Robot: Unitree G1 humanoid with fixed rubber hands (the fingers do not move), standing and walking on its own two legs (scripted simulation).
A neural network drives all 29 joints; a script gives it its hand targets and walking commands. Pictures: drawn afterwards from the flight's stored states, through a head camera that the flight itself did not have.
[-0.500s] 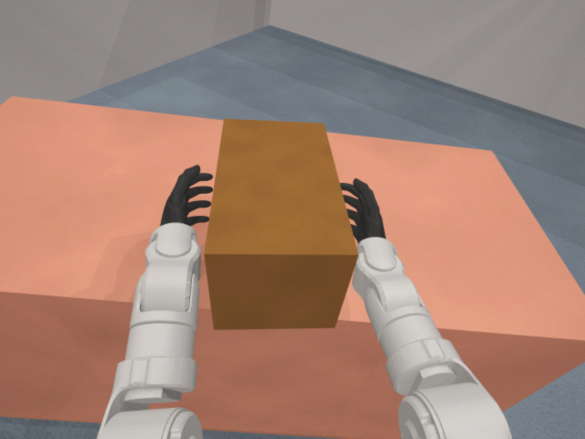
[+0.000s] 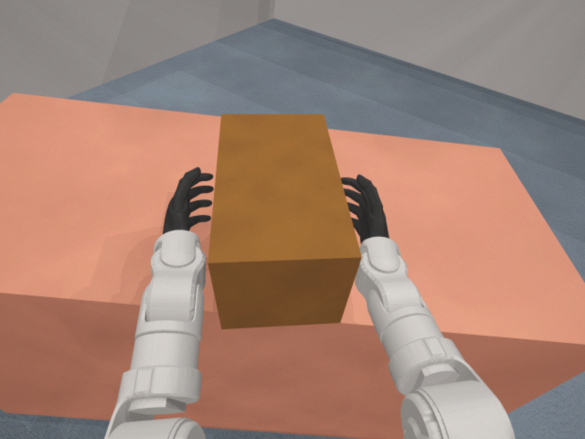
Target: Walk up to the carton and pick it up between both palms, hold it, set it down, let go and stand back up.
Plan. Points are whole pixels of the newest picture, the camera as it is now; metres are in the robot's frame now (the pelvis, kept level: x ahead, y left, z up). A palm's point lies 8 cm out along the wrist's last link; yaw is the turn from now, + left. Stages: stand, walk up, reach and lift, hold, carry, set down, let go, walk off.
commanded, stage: set down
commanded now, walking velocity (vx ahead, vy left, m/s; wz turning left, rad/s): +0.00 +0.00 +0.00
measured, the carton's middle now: (277, 212) +0.44 +0.01 +0.09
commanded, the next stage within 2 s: none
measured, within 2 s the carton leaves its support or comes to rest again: rests again in 1.54 s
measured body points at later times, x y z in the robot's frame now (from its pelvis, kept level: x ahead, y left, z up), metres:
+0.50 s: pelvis +0.01 +0.00 +0.00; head +0.02 +0.01 +0.45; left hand +0.41 +0.13 +0.11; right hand +0.42 -0.13 +0.09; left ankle +0.02 +0.15 -0.75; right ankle -0.01 -0.09 -0.75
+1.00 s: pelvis +0.02 +0.00 +0.00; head +0.04 +0.01 +0.45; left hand +0.42 +0.14 +0.08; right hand +0.44 -0.13 +0.07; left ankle +0.02 +0.15 -0.75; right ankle -0.01 -0.09 -0.75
